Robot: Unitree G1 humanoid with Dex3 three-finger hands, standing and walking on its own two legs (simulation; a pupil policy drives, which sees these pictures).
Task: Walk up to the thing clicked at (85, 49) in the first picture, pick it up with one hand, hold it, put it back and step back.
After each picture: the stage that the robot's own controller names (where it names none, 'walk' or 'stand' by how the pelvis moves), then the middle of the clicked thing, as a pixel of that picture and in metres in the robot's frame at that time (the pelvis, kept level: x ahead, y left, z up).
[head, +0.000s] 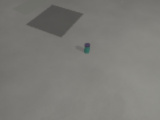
stand; (87, 48) +1.31 -0.05 -0.72
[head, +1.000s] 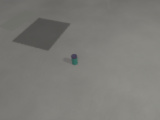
walk; (74, 59) +1.18 +0.21 -0.69
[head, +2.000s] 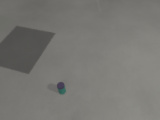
walk; (61, 88) +0.71 +0.26 -0.71
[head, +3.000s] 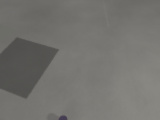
walk; out of the picture +0.43 +0.17 -0.71
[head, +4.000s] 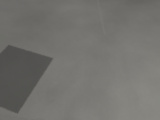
stand; out of the picture +0.31 +0.17 -0.72
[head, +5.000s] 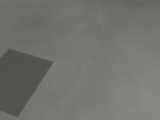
stand; out of the picture +0.30 +0.18 -0.72
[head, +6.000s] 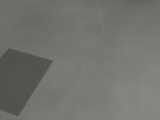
stand; out of the picture +0.31 +0.19 -0.73
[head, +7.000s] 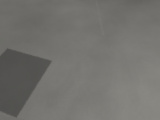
stand; out of the picture +0.29 +0.20 -0.73
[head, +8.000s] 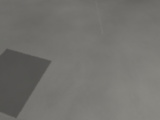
stand; out of the picture +0.29 +0.20 -0.73
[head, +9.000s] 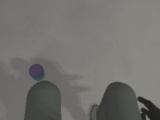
go down; (37, 72) +0.38 +0.19 -0.37
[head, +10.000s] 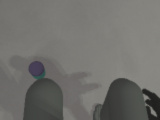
go down; (37, 70) +0.39 +0.19 -0.31
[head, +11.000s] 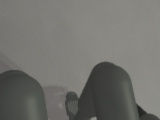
close in; out of the picture +0.38 +0.22 -0.23
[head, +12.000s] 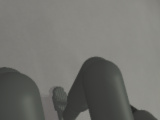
close; out of the picture +0.39 +0.23 -0.22
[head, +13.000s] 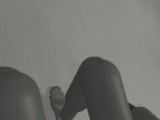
lift; out of the picture +0.38 +0.23 -0.23
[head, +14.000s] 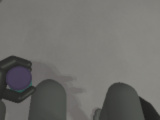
lift; (20, 82) +0.30 +0.23 -0.07
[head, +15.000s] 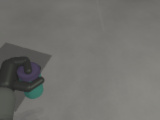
hold; (31, 81) +0.33 +0.18 +0.06
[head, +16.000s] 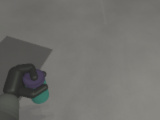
hold; (37, 87) +0.32 +0.17 +0.01
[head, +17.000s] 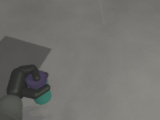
hold; (39, 88) +0.32 +0.16 +0.00
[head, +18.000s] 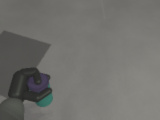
crouch; (41, 90) +0.32 +0.16 -0.01
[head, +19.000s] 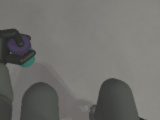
lower; (22, 52) +0.43 +0.19 -0.09
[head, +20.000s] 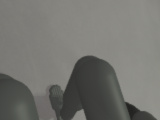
lower; out of the picture +0.43 +0.26 -0.23
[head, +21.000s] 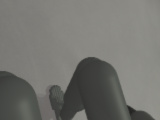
lower; out of the picture +0.41 +0.25 -0.23
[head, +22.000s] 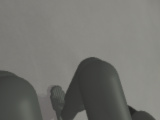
lower; out of the picture +0.41 +0.25 -0.23
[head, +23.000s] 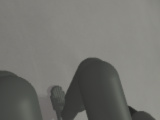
lower; out of the picture +0.41 +0.25 -0.23
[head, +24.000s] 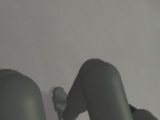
loosen; out of the picture +0.39 +0.23 -0.23
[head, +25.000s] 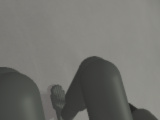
withdraw; out of the picture +0.39 +0.23 -0.23
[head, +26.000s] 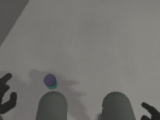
walk; (51, 82) +0.40 +0.17 -0.43
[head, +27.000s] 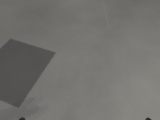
stand; out of the picture +0.33 +0.16 -0.66
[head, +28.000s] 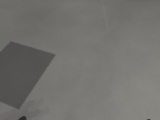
stand; out of the picture +0.34 +0.16 -0.67
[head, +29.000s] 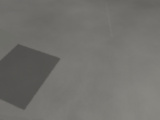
stand; out of the picture +0.35 +0.15 -0.71
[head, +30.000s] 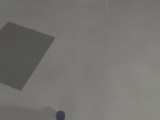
walk; (60, 117) +0.37 +0.12 -0.70
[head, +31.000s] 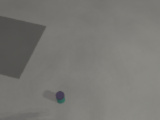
walk; (60, 97) +0.49 +0.16 -0.70
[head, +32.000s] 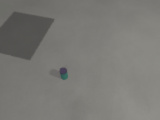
walk; (63, 73) +0.76 +0.22 -0.70
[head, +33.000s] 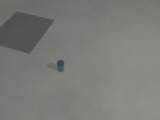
stand; (60, 66) +0.95 +0.21 -0.71
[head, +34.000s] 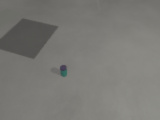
stand; (63, 70) +0.96 +0.21 -0.72
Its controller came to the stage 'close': yes
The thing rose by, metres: 0.72
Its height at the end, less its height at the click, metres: +0.00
